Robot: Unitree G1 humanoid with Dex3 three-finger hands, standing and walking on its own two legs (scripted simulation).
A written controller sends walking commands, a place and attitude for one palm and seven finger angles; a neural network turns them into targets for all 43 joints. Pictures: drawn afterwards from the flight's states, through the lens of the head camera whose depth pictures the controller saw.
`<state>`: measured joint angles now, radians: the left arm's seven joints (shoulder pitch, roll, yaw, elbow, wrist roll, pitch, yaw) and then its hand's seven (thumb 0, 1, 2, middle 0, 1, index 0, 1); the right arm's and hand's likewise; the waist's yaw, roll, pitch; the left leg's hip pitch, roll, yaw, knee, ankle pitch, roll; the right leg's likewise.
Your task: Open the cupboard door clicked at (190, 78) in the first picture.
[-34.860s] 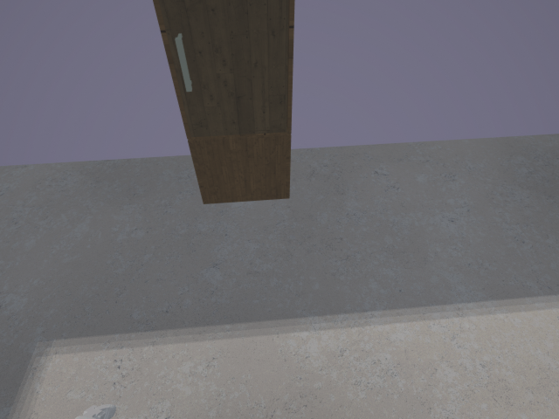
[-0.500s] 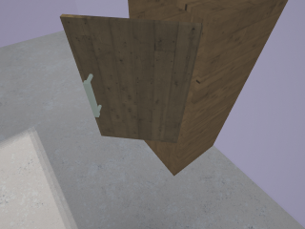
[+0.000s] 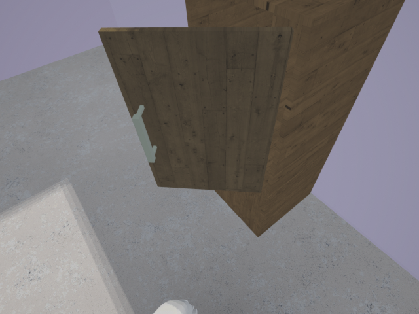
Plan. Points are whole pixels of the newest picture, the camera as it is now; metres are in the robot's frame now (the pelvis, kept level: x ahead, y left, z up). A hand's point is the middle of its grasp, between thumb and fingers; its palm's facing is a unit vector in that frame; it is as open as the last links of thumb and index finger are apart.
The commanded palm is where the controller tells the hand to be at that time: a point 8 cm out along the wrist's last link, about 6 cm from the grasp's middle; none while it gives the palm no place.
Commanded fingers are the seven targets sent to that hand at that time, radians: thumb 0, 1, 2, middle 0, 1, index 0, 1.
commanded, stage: come to a stop and stand still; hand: left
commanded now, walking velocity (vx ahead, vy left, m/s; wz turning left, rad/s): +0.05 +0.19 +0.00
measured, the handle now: (146, 135) +0.56 +0.23 -0.03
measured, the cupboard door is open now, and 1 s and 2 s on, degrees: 47 47 47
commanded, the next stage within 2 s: look again from close up in 1.04 s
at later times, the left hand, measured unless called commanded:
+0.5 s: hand out of the picture +0.05 +0.27 -0.18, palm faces +0.02 -0.98 -0.20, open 7.4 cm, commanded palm none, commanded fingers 0.00 0.90 0.90 -0.20 -0.30 -0.20 -0.30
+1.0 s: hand out of the picture +0.00 +0.20 -0.17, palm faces +0.06 -0.98 -0.19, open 7.3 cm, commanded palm none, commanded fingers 0.00 0.90 0.90 -0.20 -0.30 -0.20 -0.30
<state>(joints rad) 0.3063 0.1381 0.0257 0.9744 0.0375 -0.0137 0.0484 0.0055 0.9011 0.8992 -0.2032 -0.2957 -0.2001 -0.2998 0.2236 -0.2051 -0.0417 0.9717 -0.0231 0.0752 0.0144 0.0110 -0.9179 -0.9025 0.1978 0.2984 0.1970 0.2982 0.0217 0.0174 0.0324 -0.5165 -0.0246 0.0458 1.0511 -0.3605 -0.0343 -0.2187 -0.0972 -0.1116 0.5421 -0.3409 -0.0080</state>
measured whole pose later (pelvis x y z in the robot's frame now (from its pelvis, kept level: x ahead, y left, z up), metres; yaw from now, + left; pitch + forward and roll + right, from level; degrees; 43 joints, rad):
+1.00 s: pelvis +0.00 +0.03 +0.00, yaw +1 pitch -1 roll +0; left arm 0.27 0.15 0.01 1.11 0.01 -0.01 0.03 0.01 0.93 0.90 -0.20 -0.30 -0.20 -0.30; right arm 0.28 -0.10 0.01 1.17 -0.01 0.01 -0.04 0.02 -0.93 -0.90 0.20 0.30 0.20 0.30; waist 0.00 -0.01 0.03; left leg -0.16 0.04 0.05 0.42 -0.23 -0.02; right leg -0.16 0.04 -0.09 0.41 -0.24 -0.07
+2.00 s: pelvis -0.03 +0.08 +0.00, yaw +1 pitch -2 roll +0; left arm 0.35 0.19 -0.01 1.09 0.04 0.01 0.02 0.01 0.90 0.90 -0.20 -0.30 -0.20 -0.30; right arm 0.28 -0.18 0.01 1.12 -0.02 0.01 -0.01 0.01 -0.91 -0.90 0.20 0.30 0.20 0.30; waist 0.00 -0.02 -0.02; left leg -0.19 -0.04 0.09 0.43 -0.21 0.07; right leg -0.20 -0.04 -0.06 0.46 -0.25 0.00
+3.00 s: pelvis -0.04 +0.10 +0.00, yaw +0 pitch -2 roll +0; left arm 0.35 0.14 0.00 1.09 0.03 0.00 0.04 0.01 0.91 0.90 -0.20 -0.30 -0.20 -0.30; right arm 0.29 -0.13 -0.01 1.13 -0.01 0.01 -0.01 0.01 -0.91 -0.90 0.20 0.30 0.20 0.30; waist 0.00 -0.02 0.02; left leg -0.20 -0.05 0.11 0.38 -0.17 0.08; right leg -0.21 -0.05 -0.05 0.40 -0.16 0.03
